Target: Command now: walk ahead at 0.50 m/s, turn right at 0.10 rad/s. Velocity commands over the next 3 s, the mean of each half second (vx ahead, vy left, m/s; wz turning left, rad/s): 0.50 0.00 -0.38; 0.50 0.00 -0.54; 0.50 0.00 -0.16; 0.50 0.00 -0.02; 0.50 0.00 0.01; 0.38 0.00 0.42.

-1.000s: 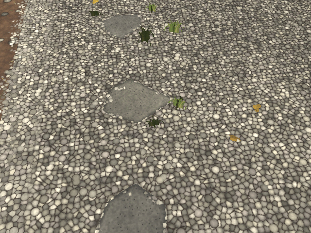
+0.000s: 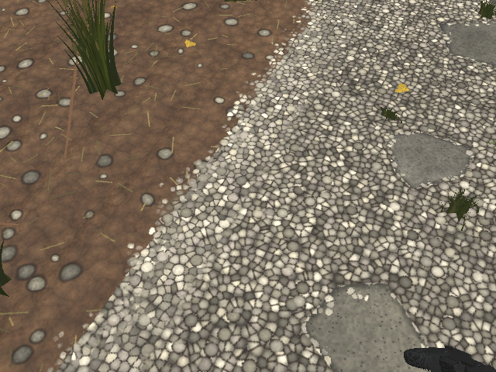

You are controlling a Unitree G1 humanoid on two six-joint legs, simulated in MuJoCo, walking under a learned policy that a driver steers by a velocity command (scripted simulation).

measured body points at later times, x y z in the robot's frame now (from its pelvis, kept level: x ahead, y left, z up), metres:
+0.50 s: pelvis +0.25 +0.00 +0.00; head +0.28 -0.01 +0.44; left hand +0.48 +0.18 -0.11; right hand +0.16 -0.25 -0.14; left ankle +0.14 +0.11 -0.74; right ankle +0.37 -0.15 -0.71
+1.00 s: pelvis +0.50 -0.11 +0.00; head +0.52 -0.14 +0.45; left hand +0.64 +0.13 -0.12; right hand +0.55 -0.42 -0.10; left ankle +0.72 -0.06 -0.69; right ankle +0.38 -0.12 -0.74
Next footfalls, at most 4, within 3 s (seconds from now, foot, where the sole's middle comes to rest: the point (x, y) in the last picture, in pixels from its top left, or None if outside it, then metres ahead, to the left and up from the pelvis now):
0.06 left None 0.18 0.11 -0.78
0.58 right None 0.42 -0.14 -0.78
1.12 left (333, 267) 0.77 -0.14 -0.78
1.64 right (437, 244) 0.88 -0.46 -0.78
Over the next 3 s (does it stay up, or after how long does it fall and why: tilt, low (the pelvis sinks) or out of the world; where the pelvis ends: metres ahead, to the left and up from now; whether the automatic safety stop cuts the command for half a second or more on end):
stays up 1.35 -0.69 0.01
